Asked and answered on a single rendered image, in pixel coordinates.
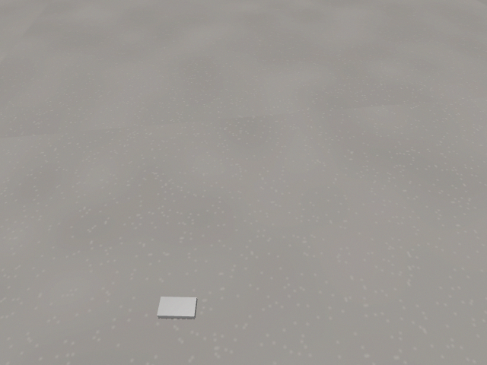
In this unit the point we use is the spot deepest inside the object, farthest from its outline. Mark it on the small box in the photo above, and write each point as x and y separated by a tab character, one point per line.
177	307

